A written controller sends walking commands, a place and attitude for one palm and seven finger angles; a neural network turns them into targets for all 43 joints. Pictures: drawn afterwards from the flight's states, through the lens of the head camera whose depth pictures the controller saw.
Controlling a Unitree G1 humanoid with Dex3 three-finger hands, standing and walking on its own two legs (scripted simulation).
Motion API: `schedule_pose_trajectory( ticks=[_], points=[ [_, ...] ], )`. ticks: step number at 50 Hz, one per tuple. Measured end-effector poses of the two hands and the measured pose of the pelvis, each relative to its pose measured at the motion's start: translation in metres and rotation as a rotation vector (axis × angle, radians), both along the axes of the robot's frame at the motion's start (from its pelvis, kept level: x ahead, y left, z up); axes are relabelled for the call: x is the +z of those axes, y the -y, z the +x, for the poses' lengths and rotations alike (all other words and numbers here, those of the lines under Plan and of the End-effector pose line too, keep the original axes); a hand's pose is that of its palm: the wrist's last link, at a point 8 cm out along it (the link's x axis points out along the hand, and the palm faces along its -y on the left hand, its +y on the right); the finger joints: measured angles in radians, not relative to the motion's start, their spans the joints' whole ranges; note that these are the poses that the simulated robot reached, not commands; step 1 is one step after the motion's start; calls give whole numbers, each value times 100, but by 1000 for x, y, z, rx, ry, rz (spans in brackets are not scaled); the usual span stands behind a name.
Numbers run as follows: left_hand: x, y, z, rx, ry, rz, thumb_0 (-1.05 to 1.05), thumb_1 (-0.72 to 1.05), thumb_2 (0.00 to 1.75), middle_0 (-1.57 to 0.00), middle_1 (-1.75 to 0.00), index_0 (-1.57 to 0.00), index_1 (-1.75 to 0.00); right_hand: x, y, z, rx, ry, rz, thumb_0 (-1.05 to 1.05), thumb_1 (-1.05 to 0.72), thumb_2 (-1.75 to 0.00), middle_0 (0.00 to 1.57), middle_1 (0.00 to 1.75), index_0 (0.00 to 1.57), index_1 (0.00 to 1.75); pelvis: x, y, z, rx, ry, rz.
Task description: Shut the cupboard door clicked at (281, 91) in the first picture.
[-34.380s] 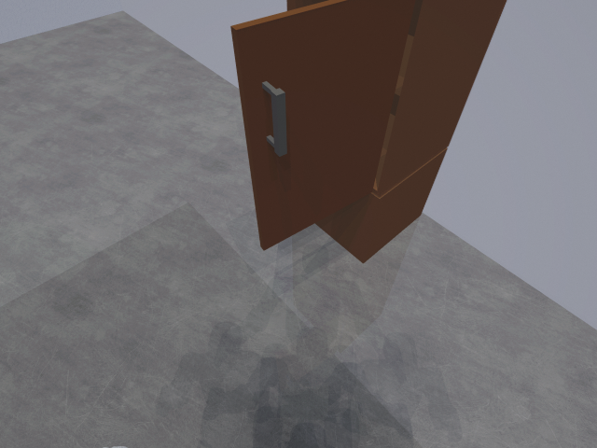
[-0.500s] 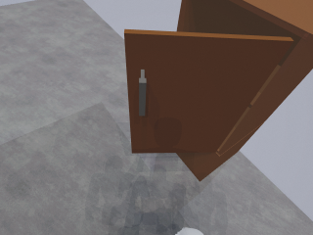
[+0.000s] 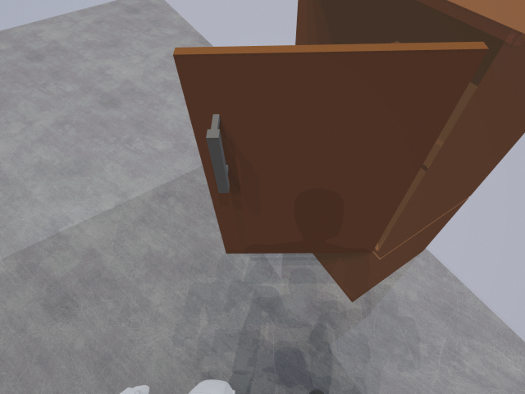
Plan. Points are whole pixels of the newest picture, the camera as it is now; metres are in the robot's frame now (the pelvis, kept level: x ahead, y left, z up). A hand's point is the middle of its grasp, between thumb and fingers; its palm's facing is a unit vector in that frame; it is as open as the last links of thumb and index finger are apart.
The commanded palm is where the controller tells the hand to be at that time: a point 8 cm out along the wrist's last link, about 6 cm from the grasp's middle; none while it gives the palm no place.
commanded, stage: come to a stop and stand still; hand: left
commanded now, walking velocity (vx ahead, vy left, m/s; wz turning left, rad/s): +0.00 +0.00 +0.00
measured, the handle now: (220, 155) +0.46 +0.11 +0.08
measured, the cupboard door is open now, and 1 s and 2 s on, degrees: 57 57 57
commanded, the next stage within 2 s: look again from close up in 0.80 s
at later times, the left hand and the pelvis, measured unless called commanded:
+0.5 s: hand out of the picture -0.03 +0.25 -0.17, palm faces -0.01 -0.98 -0.21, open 7.4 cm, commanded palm none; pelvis -0.04 +0.07 +0.00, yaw -2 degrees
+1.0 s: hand out of the picture -0.07 +0.23 -0.18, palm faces -0.03 -0.98 -0.18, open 7.4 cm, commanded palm none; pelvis -0.07 +0.07 +0.00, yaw -1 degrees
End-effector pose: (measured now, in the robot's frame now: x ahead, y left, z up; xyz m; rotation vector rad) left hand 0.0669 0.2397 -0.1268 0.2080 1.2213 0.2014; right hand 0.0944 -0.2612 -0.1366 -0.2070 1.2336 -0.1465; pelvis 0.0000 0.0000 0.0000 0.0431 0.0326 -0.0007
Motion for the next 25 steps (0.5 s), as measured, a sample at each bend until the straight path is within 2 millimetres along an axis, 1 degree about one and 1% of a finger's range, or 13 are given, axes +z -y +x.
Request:
schedule_pose_trajectory(
  ticks=[3,6,8,12,16,22,25],
  points=[
    [-9,-16,-22,12,-25,-17,1,90,89,-21,-30,-20,-30,8,-15,3,17,53,-12,1,-91,-90,19,30,20,30,-3,-12,-9,-4,7,-11],
    [-26,-37,-44,29,-54,-42,1,90,89,-21,-30,-20,-30,11,-34,-5,25,100,-35,0,-91,-90,19,30,20,30,-12,-30,-17,-4,13,-46],
    [-33,-49,-57,45,-85,-54,1,91,89,-20,-30,-20,-30,15,-48,-20,20,88,-45,0,-91,-90,19,30,20,30,-11,-39,-23,-4,27,-49],
    [-30,-64,-77,57,-132,-67,1,91,89,-20,-30,-20,-30,20,-73,-52,14,23,-43,0,-91,-90,20,30,20,30,-2,-50,-26,-9,34,-61],
    [-25,-70,-90,56,-158,-68,1,91,89,-20,-30,-19,-30,14,-91,-79,-5,-37,-20,1,-91,-90,20,30,20,30,1,-59,-30,-14,28,-57],
    [-23,-66,-98,25,-179,-54,1,91,89,-20,-30,-19,-30,-3,-99,-114,-69,-98,21,1,-92,-90,20,30,20,30,-3,-65,-37,-35,11,-28],
    [-16,-60,-98,-4,-185,-58,1,91,89,-20,-30,-19,-30,-6,-103,-130,-100,-117,40,1,-92,-90,20,30,20,30,1,-69,-42,-34,18,-41]
  ],
)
